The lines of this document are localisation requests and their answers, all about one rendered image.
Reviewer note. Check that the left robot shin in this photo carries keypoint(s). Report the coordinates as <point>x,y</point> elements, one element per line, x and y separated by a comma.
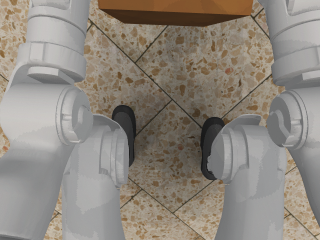
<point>100,120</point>

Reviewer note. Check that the robot left forearm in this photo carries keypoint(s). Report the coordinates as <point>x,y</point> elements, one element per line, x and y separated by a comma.
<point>53,52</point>

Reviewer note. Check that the right robot upper arm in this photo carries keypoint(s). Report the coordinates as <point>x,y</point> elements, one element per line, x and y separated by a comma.
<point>294,123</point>

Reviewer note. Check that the robot shin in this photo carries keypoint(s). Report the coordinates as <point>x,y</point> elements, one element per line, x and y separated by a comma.
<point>100,120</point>
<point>246,119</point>

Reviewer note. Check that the left robot upper arm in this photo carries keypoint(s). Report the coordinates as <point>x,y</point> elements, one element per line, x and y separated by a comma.
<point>43,122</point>

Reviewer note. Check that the robot right forearm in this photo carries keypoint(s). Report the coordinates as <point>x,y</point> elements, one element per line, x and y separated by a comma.
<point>294,33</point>

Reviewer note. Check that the right robot shin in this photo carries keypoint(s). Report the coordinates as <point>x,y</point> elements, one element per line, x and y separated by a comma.
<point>246,119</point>

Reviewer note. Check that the carton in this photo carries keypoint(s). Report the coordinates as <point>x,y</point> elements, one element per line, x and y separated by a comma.
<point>194,13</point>

